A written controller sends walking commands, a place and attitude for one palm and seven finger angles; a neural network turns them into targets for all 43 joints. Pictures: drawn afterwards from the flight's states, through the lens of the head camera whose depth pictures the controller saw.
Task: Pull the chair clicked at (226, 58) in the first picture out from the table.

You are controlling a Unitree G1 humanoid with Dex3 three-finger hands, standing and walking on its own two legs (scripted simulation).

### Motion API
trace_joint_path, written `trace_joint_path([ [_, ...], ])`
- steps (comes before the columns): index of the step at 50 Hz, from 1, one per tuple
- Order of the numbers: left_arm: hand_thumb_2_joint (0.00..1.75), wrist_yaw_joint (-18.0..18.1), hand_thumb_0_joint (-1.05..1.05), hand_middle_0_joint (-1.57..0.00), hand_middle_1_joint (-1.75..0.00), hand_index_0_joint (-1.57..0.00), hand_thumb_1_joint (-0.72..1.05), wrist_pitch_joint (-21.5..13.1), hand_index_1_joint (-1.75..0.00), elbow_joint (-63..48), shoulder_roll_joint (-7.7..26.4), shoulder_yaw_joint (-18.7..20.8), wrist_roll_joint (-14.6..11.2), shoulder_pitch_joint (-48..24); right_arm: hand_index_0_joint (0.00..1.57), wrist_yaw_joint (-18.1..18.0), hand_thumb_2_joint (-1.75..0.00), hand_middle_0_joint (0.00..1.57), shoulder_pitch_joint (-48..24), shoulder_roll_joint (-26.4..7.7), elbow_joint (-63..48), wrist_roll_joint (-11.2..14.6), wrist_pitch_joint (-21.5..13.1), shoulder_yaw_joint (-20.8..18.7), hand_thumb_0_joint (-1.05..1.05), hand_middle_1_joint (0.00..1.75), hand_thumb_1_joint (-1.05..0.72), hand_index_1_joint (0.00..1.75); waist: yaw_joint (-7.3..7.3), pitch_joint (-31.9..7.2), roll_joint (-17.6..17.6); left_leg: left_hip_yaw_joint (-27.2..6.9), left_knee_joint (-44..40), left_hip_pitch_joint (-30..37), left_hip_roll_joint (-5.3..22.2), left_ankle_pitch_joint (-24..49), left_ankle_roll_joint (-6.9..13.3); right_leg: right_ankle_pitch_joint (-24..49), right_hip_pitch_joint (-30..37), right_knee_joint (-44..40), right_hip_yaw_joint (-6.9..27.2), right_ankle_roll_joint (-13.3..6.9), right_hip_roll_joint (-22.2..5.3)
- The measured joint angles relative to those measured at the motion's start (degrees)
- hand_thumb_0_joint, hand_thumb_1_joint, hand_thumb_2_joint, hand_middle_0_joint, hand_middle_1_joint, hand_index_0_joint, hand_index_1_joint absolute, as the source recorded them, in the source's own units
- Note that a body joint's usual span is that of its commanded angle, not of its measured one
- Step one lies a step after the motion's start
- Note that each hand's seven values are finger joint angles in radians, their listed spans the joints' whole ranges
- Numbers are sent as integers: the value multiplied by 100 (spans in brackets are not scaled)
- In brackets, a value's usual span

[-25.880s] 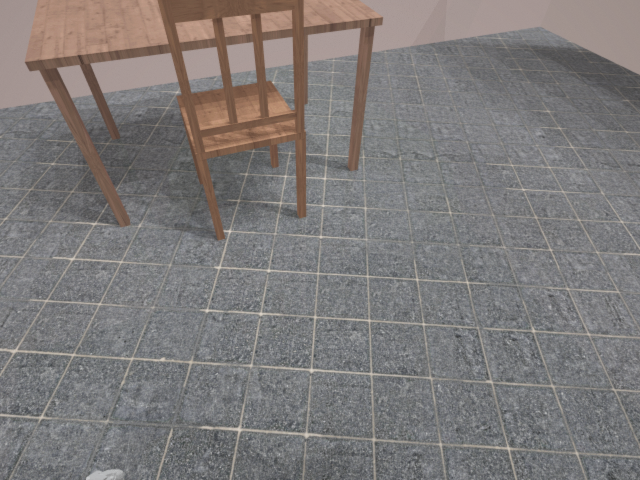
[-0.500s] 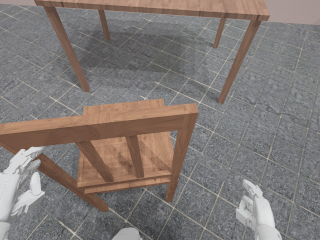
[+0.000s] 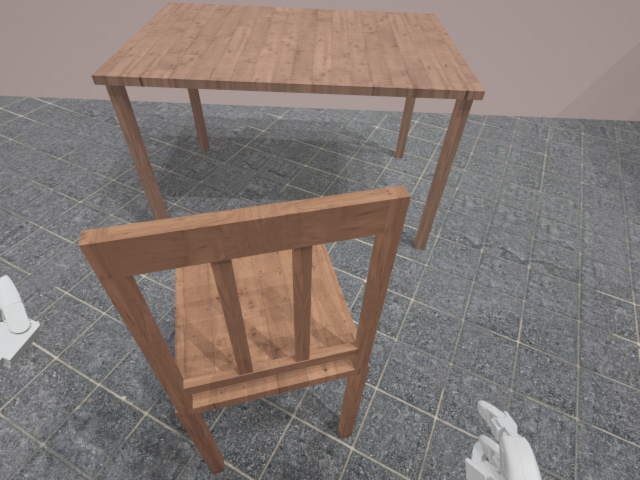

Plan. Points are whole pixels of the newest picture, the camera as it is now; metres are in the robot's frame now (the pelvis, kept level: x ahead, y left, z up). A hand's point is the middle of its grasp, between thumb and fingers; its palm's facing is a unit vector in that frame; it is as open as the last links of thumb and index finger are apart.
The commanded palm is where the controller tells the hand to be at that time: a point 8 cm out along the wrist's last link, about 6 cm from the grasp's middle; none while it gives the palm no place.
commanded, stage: step back with the hand held close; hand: left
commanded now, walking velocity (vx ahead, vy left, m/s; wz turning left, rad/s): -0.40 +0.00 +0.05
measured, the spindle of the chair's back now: (235, 323) +0.37 +0.15 -0.06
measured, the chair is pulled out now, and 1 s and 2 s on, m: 0.62 0.62 0.62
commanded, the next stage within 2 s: stop stepping back and stand still in 0.12 s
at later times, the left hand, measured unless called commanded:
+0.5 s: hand out of the picture +0.10 +0.27 +0.17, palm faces +0.38 -0.81 -0.45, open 7.4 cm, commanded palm +0.04 +0.31 +0.19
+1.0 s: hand out of the picture +0.05 +0.28 +0.18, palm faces +0.48 -0.76 -0.44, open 7.4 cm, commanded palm -0.01 +0.31 +0.19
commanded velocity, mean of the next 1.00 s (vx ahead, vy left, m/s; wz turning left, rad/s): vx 0.03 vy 0.00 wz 0.01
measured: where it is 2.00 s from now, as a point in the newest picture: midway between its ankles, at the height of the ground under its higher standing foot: outside the picture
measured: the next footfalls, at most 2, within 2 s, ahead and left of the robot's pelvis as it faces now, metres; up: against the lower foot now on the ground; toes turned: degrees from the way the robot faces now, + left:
right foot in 0.18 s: -0.09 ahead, -0.12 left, +0.00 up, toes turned +1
left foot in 0.38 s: -0.06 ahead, +0.10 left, +0.00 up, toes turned +2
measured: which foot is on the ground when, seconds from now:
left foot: down 0.00-0.22, up 0.24-0.36, down 0.38-1.00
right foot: up 0.00-0.16, down 0.18-1.00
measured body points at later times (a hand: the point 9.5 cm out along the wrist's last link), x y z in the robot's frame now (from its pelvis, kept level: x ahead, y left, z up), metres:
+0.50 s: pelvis -0.10 +0.00 +0.01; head -0.09 +0.02 +0.46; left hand +0.08 +0.31 +0.19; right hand +0.07 -0.23 -0.06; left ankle -0.04 +0.10 -0.72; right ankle -0.10 -0.14 -0.72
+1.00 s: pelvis -0.13 +0.00 +0.01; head -0.16 +0.01 +0.46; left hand +0.02 +0.31 +0.20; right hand +0.01 -0.23 -0.07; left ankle -0.10 +0.10 -0.72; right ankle -0.13 -0.12 -0.72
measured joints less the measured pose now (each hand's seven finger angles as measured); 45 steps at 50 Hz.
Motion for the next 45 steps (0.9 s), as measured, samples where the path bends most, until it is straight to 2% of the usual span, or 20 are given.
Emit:
trace_joint_path([
  [3,90,-115,2,-21,-30,-21,89,-85,-30,-386,130,-93,55,225,21,77,-89,21,119,137,-90,-94,-153,57,1,30,-91,30,-45,67,-127,-47,-226,-114,49,370,31,-150,153,431,-13,-56,157],
  [5,90,-168,2,-21,-30,-21,89,-257,-30,-714,251,-36,38,384,21,138,-89,21,160,184,-61,-161,-275,68,1,30,-90,30,20,69,-202,-69,-379,-241,57,545,-8,-303,401,376,-62,-122,211],
  [8,90,-196,2,-22,-30,-21,89,-566,-30,-1006,460,238,-72,553,21,194,-89,21,111,208,65,-230,-398,56,1,30,-90,30,193,47,-268,-23,-637,-447,64,864,-102,-358,991,-507,-111,-247,235],
  [10,90,-242,2,-22,-30,-21,89,-734,-30,-924,434,295,-116,428,21,200,-89,21,-41,113,212,-244,-400,-13,1,30,-90,30,284,198,22,-120,-661,-520,206,950,-154,232,1211,-1106,-204,-176,384],
  [12,90,-294,2,-22,-30,-21,89,-801,-30,-788,426,235,-132,317,21,197,-89,21,-96,42,395,-174,-338,-84,1,30,-90,30,334,262,165,-251,-103,-615,126,62,-235,408,1271,-1218,-230,-138,405],
  [14,90,-297,1,-22,-30,-21,89,-731,-30,-686,365,165,-122,406,21,208,-89,21,-50,29,518,-110,-173,-113,1,30,-90,30,374,112,10,-145,1084,-637,-144,-618,-255,390,1222,-1161,-85,-107,215],
  [16,90,-279,1,-22,-30,-21,89,-580,-30,-507,242,119,-91,494,21,180,-89,21,22,21,486,-72,-20,-91,2,30,-90,30,274,-82,-148,41,1374,-334,-295,-934,-205,387,1151,-1136,4,-48,24],
  [18,90,-251,1,-22,-30,-21,89,-447,-30,-303,149,84,-65,488,21,138,-89,21,82,-43,314,-37,-9,-52,2,30,-90,30,119,-183,-171,167,391,294,-252,-510,-110,349,1005,-982,-15,23,-66],
  [19,90,-238,1,-21,-30,-21,89,-394,-30,-248,110,47,-64,456,21,128,-89,21,102,-108,209,-32,-62,-69,2,30,-90,30,40,-194,-78,128,-137,566,-189,-464,-15,302,907,-853,-86,56,-34],
  [20,90,-229,1,-21,-30,-21,89,-341,-30,-174,104,14,-65,370,21,124,-89,21,51,-87,209,-21,-100,-109,2,30,-91,30,-12,-130,-154,133,-276,603,-262,-605,54,269,837,-739,-98,85,-111],
  [23,90,-227,1,-21,-30,-21,89,-155,-30,-225,112,-27,-57,411,20,167,-89,21,-46,22,155,-65,-158,-91,2,30,-91,30,2,48,-401,256,-463,673,-337,-287,98,335,852,-819,24,62,-189],
  [25,90,-236,2,-21,-30,-21,89,-124,-30,-429,144,-51,-45,575,20,186,-89,21,-6,68,66,-90,-256,-47,2,30,-91,30,-20,70,-404,228,-615,699,-281,-92,75,275,901,-979,2,11,-125],
  [28,90,-251,2,-22,-30,-21,89,-245,-30,-686,268,-41,-18,757,20,194,-89,21,113,110,-10,-78,-348,11,1,30,-91,30,-31,50,-345,103,-735,687,-197,55,36,630,1027,-1353,-113,-13,-24],
  [32,90,-240,2,-22,-30,-21,89,-346,-30,-558,348,43,20,704,21,168,-89,21,250,128,38,-58,-285,19,1,30,-90,30,22,-61,-224,-30,-712,596,-157,-181,-10,497,1040,-1454,-257,-133,36],
  [35,90,-200,1,-22,-30,-21,89,-304,-30,-347,297,79,9,588,21,158,-89,21,300,88,124,-75,-204,5,1,30,-90,30,89,-118,-135,-62,-462,460,-162,-603,-7,745,1018,-1483,-300,-191,42],
  [39,90,-146,1,-21,-30,-21,89,-260,-30,-148,12,-79,17,429,21,175,-89,21,340,-87,345,-91,-87,-34,1,30,-90,30,222,-242,-80,12,612,256,-213,-1179,-5,935,837,-1136,-244,-143,12],
  [41,90,-125,1,-21,-30,-21,89,-220,-30,-61,-148,-219,50,272,21,150,-89,21,402,-167,425,-92,-28,-52,1,30,-90,30,198,-337,-90,79,558,469,-194,-1369,50,757,730,-903,-284,-95,-27],
  [42,90,-115,1,-21,-30,-21,89,-209,-30,-45,-198,-267,66,173,21,123,-89,21,423,-201,427,-93,-21,-64,1,30,-90,30,152,-349,-87,58,292,588,-179,-1322,83,674,653,-762,-337,-76,-45],
  [43,90,-101,1,-21,-30,-21,89,-209,-30,-26,-220,-281,82,76,21,94,-89,21,403,-195,431,-97,-21,-78,1,30,-90,30,118,-286,-147,75,183,602,-214,-870,108,573,598,-607,-322,-72,-82],
  [45,90,-82,1,-21,-30,-21,89,-207,-30,-8,-218,-224,113,70,21,72,-89,21,375,-114,396,-85,-49,-81,2,30,-91,30,83,-193,-284,187,129,656,-277,-545,141,127,487,-219,-144,-108,-86],
])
